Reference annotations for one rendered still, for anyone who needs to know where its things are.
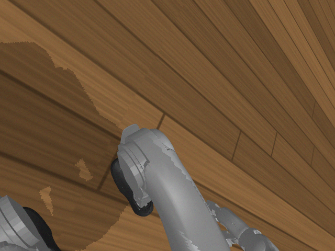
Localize left robot foot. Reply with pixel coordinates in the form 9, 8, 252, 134
23, 207, 61, 251

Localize right robot arm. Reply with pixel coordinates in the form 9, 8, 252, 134
238, 228, 279, 251

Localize right robot foot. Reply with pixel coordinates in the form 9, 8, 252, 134
110, 158, 153, 216

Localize right robot hand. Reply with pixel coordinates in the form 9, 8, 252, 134
206, 200, 250, 247

